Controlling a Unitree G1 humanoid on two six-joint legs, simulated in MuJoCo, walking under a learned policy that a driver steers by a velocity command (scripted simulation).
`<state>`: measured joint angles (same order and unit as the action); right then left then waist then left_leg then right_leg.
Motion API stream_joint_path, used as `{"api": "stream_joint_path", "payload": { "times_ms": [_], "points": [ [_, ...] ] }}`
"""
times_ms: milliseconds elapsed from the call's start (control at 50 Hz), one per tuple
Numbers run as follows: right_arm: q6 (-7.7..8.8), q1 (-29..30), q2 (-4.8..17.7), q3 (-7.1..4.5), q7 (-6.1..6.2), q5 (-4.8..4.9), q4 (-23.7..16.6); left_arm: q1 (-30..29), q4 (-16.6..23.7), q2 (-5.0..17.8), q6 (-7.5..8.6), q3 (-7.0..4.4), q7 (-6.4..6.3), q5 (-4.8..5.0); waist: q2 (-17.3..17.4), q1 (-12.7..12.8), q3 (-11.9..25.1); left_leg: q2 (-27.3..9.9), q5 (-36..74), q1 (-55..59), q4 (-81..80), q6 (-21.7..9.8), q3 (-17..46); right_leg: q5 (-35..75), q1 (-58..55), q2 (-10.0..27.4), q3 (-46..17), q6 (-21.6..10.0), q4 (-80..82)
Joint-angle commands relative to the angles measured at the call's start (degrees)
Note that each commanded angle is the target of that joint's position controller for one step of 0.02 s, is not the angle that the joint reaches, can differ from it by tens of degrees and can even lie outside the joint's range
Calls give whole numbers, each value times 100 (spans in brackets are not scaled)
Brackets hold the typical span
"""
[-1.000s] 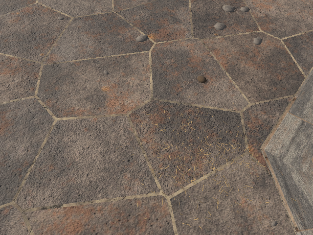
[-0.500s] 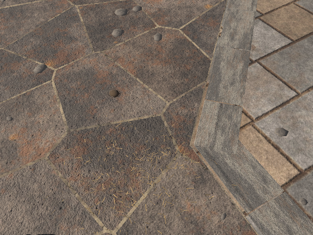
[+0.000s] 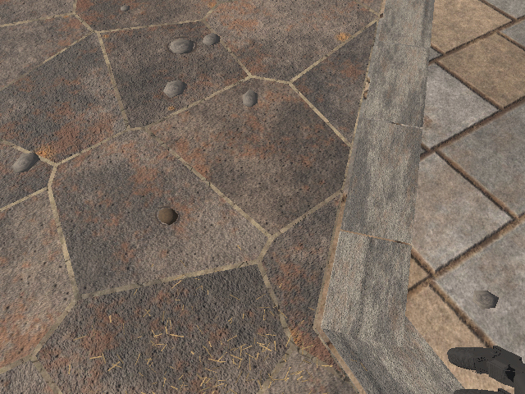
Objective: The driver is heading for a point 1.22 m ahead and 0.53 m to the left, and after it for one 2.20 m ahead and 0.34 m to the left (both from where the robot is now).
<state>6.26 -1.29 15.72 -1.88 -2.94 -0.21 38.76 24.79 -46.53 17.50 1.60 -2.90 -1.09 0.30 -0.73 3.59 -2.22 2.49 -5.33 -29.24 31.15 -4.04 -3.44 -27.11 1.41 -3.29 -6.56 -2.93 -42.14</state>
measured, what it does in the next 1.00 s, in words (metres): walks ahead, turning left: right foot, then left foot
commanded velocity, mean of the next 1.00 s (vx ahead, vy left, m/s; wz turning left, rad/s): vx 0.50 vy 0.00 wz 0.33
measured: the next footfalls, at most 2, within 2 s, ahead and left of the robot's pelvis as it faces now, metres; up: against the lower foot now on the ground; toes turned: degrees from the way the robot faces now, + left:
right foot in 0.44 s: +0.44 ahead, -0.15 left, +0.00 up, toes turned +7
left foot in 0.96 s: +0.64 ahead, +0.18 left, +0.00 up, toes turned +26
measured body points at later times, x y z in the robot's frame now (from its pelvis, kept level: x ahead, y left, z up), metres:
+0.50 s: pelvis +0.29 -0.04 +0.01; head +0.33 -0.05 +0.46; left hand +0.49 +0.22 -0.06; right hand +0.33 -0.33 -0.12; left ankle +0.13 +0.09 -0.67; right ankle +0.40 -0.15 -0.72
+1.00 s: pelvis +0.54 +0.06 +0.00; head +0.57 +0.09 +0.45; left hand +0.46 +0.35 -0.13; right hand +0.84 -0.10 -0.07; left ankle +0.60 +0.16 -0.72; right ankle +0.43 -0.15 -0.66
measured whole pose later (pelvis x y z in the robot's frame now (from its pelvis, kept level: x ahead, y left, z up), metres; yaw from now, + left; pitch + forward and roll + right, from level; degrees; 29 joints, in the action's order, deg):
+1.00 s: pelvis +0.54 +0.06 +0.00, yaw +25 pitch +1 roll -2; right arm 0.9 -5.6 17.5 -3.9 -2.3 1.5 35.5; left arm 16.4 -47.5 18.0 3.4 -4.4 -0.2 0.7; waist 0.5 2.4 -4.2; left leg 1.0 -10.8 -29.2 38.6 -5.9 -2.4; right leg -30.2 6.5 4.9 6.8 2.7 -51.8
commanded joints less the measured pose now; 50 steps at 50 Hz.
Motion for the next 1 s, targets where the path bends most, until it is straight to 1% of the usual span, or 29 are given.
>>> {"api": "stream_joint_path", "payload": {
  "times_ms": [20, 40, 60, 80, 100, 160, 220, 280, 340, 380, 420, 440, 460, 480, 500, 520, 540, 560, 600, 640, 680, 760, 860, 900, 920, 940, 960, 980, 1000],
  "points": [
    [-40, -2106, 909, -336, 106, 161, 212, 17, 549, 825, 255, -107, 76, 174, 940, -1076, 1989, -2333, -1562, 5085, -1259, -1483, 4130, -331, 3920, 82, -476, 156, -3860],
    [-80, -1655, 796, -292, 152, 119, 144, -575, 756, 870, 313, -101, 92, 242, 512, -956, 1156, -2124, -1549, 4082, -1456, -1241, 3327, 150, 3990, 408, -213, 109, -3602],
    [-91, -1346, 709, -247, 158, 46, 153, -910, 837, 765, 346, -82, 100, 153, 143, -740, 478, -1899, -1003, 3083, -1711, -1147, 2785, 479, 3905, 648, 7, 114, -3148],
    [-58, -1188, 599, -209, 162, -32, 134, -879, 813, 716, 329, -113, 94, 63, 192, -529, 308, -1698, -534, 2533, -1860, -1068, 2424, 741, 3590, 856, 16, 122, -2768],
    [-44, -1111, 585, -201, 159, -63, 133, -682, 740, 580, 292, -90, 103, 56, 326, -380, 262, -1559, -279, 2181, -2029, -1071, 2199, 858, 3292, 931, 43, 164, -2608],
    [37, -1115, 704, -232, 150, 35, 267, -620, 715, 296, 184, -8, 70, 6, 463, -232, 116, -1458, 402, 1669, -2367, -1187, 1568, 1059, 3218, 1070, 228, 367, -1897],
    [7, -1286, 869, -279, 199, 83, 369, -1325, 949, 202, 254, 51, 75, -75, 353, -417, -44, -1199, 690, 1570, -2462, -1069, 1121, 2133, 3254, 1067, 349, 501, -655],
    [-84, -1671, 1025, -323, 253, 150, 494, -2027, 1106, 108, 362, 88, 152, -32, 298, -694, -85, -1053, 667, 1628, -2321, -873, 967, 3111, 2857, 756, 482, 579, 567],
    [-190, -1984, 1096, -350, 290, 210, 605, -2410, 1232, 247, 437, 34, 233, 32, 380, -778, -67, -1278, 413, 2090, -1988, -760, 1303, 3187, 2752, 633, 337, 539, 1139],
    [-257, -2023, 1130, -374, 327, 205, 633, -2356, 1235, 422, 479, -44, 261, 39, 474, -645, 5, -1442, 288, 2392, -1661, -625, 1588, 2829, 2530, 592, 253, 432, 1396],
    [-313, -1950, 1088, -363, 342, 168, 629, -1717, 1066, 631, 514, -169, 239, 44, 529, -231, 294, -1314, 770, 2336, -919, -431, 1589, 2434, 1551, 504, 401, 211, 1654],
    [-308, -1966, 839, -271, 329, 104, 586, -971, 919, 899, 527, -294, 191, -9, 401, 130, 867, -961, 722, 1930, 169, -233, 1374, 2408, 351, 791, 233, -19, 1561],
    [-272, -2203, 347, -107, 319, -62, 401, -116, 873, 1362, 490, -405, 139, -98, -594, 311, 1890, -387, -927, 693, 2086, 59, 951, 2327, -1429, 2062, -1068, -462, 1284],
    [-199, -2707, 132, -35, 313, 174, 262, 58, 736, 1467, 407, -437, 175, -97, -2140, 72, 2431, 64, -2914, -927, 3615, 257, 832, 738, -2357, 2858, -3446, -1131, 2198],
    [-201, -2403, 788, -199, 333, 313, 353, -166, 800, 905, 400, -297, 191, -57, -1194, 206, 1748, -283, -2627, -1417, 4217, 265, 1195, -32, -1843, 2654, -3232, -956, 2502],
    [-222, -1888, 960, -266, 335, 319, 231, -479, 819, 651, 396, -214, 174, -43, -787, 197, 1093, -485, -2111, -1558, 4280, 258, 1060, 283, -1208, 2471, -2327, -770, 2531],
    [-260, -1696, 882, -268, 340, 249, 199, -811, 808, 509, 409, -160, 189, -74, -426, 39, 705, -684, -1694, -1356, 4114, 308, 1002, 1041, -535, 2229, -1680, -712, 2665],
    [-300, -1629, 803, -291, 328, 192, 157, -1049, 769, 378, 429, -135, 187, -92, -518, -118, 474, -842, -1412, -1184, 3830, 336, 1033, 1520, -94, 2058, -1220, -706, 2808],
    [-419, -1700, 598, -284, 285, 219, 148, -1261, 700, 325, 484, -150, 169, -108, -643, -297, 282, -967, -1164, -787, 3614, 398, 945, 2071, 420, 1864, -514, -694, 3115],
    [-504, -1534, 455, -258, 275, 192, 27, -1281, 601, 438, 537, -207, 149, -82, -471, -347, 122, -1010, -955, -896, 3316, 468, 909, 2530, 560, 1911, -86, -782, 3312],
    [-528, -1278, 394, -233, 255, 149, -111, -1226, 499, 563, 539, -261, 123, -84, -321, -313, 17, -1035, -574, -1072, 2778, 527, 904, 2802, 481, 1938, 275, -839, 3417],
    [-467, -669, 292, -167, 105, 151, -310, -1156, 382, 776, 465, -329, 73, -52, -215, -113, -117, -946, 469, -826, 1452, 445, 584, 2996, 341, 1806, 1068, -697, 3462],
    [-490, -33, 416, -194, -21, 145, -658, -861, 172, 1020, 316, -432, 67, 107, -198, 1, -298, -784, 124, -763, 672, 129, 224, 3455, -371, 2021, 1493, -482, 3133],
    [-526, -239, 593, -290, -31, 118, -701, -909, 168, 1197, 243, -488, 52, 168, -349, -230, -39, -452, -444, -201, 596, -104, -89, 5145, -576, 2013, 1693, -359, 2413],
    [-552, -740, 763, -396, -16, 119, -603, -964, 179, 1257, 196, -505, 46, 206, -368, -552, 282, -194, -593, 507, 502, -258, -267, 5958, -522, 1925, 1829, -270, 1612],
    [-581, -1668, 1049, -576, 42, 144, -346, -1004, 204, 1161, 167, -463, 35, 213, -237, -1055, 765, 98, -315, 1839, 213, -464, -333, 6044, -43, 1697, 2009, -88, 390],
    [-646, -2560, 1554, -770, 166, 190, -134, -851, 304, 840, 192, -332, 21, 19, 511, -1346, 1262, -547, -224, 3549, 91, -806, 870, 3989, 1420, 1408, 2032, 208, -1455],
    [-556, -2192, 2140, -790, 167, 204, -270, -356, 658, 78, 338, -77, 88, -166, 1860, -549, 1844, -1900, -1595, 5042, -752, -1927, 4318, -788, 3783, 204, 1209, 530, -3308],
    [-446, -2266, 1573, -633, 112, 182, -433, -1056, 691, 644, 517, -160, 149, 61, 1003, -1051, 2168, -2120, -2359, 5071, -1542, -1893, 5056, -701, 4360, 300, 115, 426, -3755]
  ]
}}
Keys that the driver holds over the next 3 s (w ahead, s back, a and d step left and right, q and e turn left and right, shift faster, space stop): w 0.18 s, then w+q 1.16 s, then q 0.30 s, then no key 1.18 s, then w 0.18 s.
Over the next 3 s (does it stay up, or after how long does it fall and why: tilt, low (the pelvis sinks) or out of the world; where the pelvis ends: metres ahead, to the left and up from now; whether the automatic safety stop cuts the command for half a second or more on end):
stays up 0.89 0.27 0.02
